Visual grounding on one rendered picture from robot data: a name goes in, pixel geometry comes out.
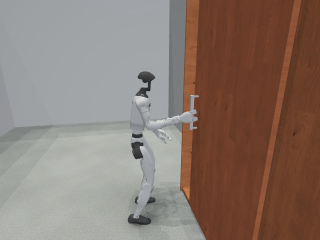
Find robot right upper arm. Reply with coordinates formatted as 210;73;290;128
135;97;154;130

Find robot left hand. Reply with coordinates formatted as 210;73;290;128
155;129;171;144

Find wardrobe door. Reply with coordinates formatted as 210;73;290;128
189;0;302;240
257;0;320;240

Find robot right hand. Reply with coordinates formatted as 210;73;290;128
179;109;198;124

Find right robot forearm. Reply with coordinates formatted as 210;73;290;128
148;115;181;130

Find handle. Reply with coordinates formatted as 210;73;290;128
188;95;199;130

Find robot left shin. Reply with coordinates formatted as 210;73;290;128
141;169;156;183

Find robot torso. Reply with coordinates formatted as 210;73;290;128
130;94;151;149

